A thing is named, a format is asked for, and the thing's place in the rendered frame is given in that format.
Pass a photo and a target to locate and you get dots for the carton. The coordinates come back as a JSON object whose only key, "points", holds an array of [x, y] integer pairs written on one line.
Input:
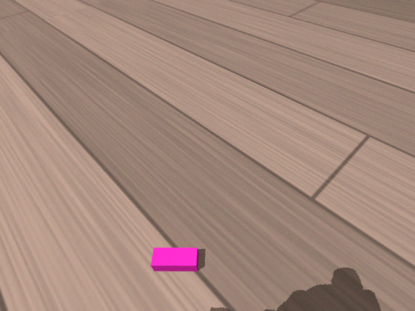
{"points": [[175, 259]]}

